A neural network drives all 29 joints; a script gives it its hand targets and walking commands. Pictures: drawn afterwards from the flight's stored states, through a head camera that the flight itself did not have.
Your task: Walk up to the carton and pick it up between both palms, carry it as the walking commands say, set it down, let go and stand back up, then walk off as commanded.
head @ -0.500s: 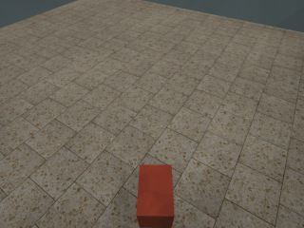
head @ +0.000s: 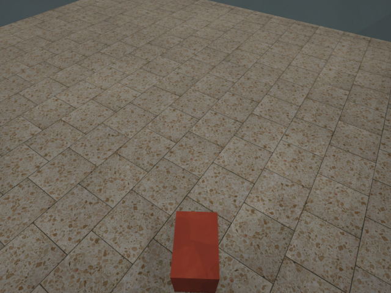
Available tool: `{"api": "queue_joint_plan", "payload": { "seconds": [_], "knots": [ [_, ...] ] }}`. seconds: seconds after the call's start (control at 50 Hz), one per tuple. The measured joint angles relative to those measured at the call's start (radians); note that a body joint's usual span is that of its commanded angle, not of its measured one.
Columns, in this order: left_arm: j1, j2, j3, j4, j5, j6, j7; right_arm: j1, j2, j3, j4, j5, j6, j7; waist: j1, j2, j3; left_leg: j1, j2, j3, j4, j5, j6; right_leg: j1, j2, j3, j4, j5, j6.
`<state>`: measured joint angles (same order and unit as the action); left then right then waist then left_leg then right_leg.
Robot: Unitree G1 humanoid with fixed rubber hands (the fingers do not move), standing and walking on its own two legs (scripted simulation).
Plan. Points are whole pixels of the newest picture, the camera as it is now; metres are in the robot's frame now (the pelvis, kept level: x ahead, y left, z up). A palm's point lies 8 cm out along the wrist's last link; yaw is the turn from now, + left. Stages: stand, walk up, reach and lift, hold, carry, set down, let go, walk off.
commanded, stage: reach and lift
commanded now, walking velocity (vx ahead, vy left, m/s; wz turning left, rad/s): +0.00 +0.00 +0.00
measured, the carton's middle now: (195, 252) +0.41 +0.00 -0.65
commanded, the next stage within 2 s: none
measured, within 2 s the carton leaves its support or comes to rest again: neither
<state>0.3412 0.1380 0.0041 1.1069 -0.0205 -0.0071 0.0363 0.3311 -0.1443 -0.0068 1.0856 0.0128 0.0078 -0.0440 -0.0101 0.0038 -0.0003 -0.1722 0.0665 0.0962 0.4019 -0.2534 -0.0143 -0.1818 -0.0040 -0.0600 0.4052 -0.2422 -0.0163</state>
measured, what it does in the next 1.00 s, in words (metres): lowers itself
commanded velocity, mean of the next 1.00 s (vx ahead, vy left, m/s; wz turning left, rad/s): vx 0.00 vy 0.00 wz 0.00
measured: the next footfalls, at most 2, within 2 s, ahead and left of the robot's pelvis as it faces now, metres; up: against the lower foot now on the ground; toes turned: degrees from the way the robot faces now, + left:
none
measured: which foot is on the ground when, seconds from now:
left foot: down 0.00-1.00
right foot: down 0.00-1.00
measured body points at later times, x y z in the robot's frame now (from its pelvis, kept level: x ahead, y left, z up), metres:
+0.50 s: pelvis -0.04 +0.02 -0.05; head +0.08 +0.02 +0.38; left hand +0.15 +0.22 -0.17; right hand +0.14 -0.21 -0.17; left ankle -0.02 +0.14 -0.74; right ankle -0.01 -0.10 -0.74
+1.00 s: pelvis -0.10 +0.02 -0.10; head +0.08 +0.01 +0.32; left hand +0.27 +0.20 -0.20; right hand +0.27 -0.20 -0.20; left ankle -0.02 +0.14 -0.74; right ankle -0.01 -0.11 -0.74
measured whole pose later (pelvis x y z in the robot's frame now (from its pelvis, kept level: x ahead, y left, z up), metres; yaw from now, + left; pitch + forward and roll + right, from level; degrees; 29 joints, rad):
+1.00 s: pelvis -0.10 +0.02 -0.10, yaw +0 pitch +21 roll +0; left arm -0.56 0.09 0.17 0.66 0.03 0.41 0.10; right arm -0.58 -0.17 -0.19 0.73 -0.04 0.38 0.00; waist -0.01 0.00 0.03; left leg -1.08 0.00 0.00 1.08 -0.37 -0.01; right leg -1.10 -0.01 0.01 1.08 -0.36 0.01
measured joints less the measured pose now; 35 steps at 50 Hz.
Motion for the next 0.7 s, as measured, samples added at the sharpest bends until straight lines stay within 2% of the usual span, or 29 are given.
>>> {"api": "queue_joint_plan", "payload": {
  "seconds": [0.02,0.04,0.1,0.16,0.18,0.24,0.3,0.38,0.5,0.7],
  "knots": [
    [0.002,0.007,-0.006,-0.084,-0.012,0.035,0.0,-0.007,-0.007,0.013,-0.081,0.018,0.034,0.0,-0.011,-0.002,-0.016,-0.067,-0.012,-0.023,0.063,-0.04,0.027,-0.062,-0.004,-0.001,0.055,-0.021,0.0],
    [-0.028,0.016,-0.01,-0.164,-0.014,0.079,0.001,-0.035,-0.019,0.024,-0.167,0.026,0.078,-0.001,-0.014,0.001,-0.014,-0.123,-0.019,-0.043,0.122,-0.062,0.037,-0.115,-0.006,-0.003,0.114,-0.041,-0.003],
    [-0.211,0.07,-0.041,-0.345,-0.035,0.269,0.002,-0.201,-0.06,0.038,-0.33,0.044,0.263,0.001,0.003,-0.006,0.009,-0.233,-0.031,-0.064,0.244,-0.066,0.009,-0.232,-0.016,0.0,0.249,-0.095,-0.007],
    [-0.365,0.094,-0.036,-0.436,-0.048,0.479,-0.005,-0.345,-0.085,0.025,-0.417,0.059,0.477,-0.002,0.006,-0.008,-0.006,-0.307,-0.033,-0.072,0.293,-0.082,-0.012,-0.31,-0.017,0.002,0.304,-0.098,-0.005],
    [-0.386,0.093,-0.032,-0.456,-0.045,0.533,-0.008,-0.366,-0.086,0.021,-0.438,0.063,0.531,0.001,0.002,-0.006,-0.02,-0.325,-0.034,-0.078,0.295,-0.082,-0.008,-0.325,-0.016,0.0,0.302,-0.095,-0.003],
    [-0.367,0.07,-0.018,-0.515,-0.015,0.621,-0.023,-0.353,-0.058,0.014,-0.492,0.046,0.613,0.018,-0.017,-0.002,-0.058,-0.351,-0.039,-0.089,0.268,-0.071,-0.004,-0.344,-0.014,0.003,0.264,-0.08,0.002],
    [-0.294,0.023,0.007,-0.573,0.029,0.615,-0.035,-0.287,-0.017,0.002,-0.535,-0.009,0.6,0.041,-0.019,-0.003,-0.065,-0.357,-0.044,-0.087,0.238,-0.058,0.003,-0.353,-0.01,0.02,0.234,-0.063,0.007],
    [-0.242,-0.026,0.053,-0.634,0.069,0.545,-0.042,-0.231,0.009,-0.028,-0.586,-0.061,0.522,0.066,-0.006,-0.006,-0.061,-0.438,-0.047,-0.075,0.29,-0.072,0.008,-0.441,-0.011,0.042,0.288,-0.072,0.016],
    [-0.274,-0.04,0.071,-0.689,0.068,0.464,-0.027,-0.291,-0.014,-0.07,-0.619,-0.044,0.43,0.096,-0.008,0.006,-0.047,-0.605,-0.048,-0.074,0.451,-0.117,0.017,-0.603,-0.009,0.056,0.434,-0.106,0.027],
    [-0.437,-0.089,0.09,-0.692,0.069,0.481,0.029,-0.483,-0.039,-0.115,-0.565,-0.038,0.429,0.118,-0.012,-0.002,0.016,-0.712,-0.057,-0.077,0.6,-0.14,0.021,-0.711,-0.012,0.068,0.584,-0.128,0.031]
  ]
}}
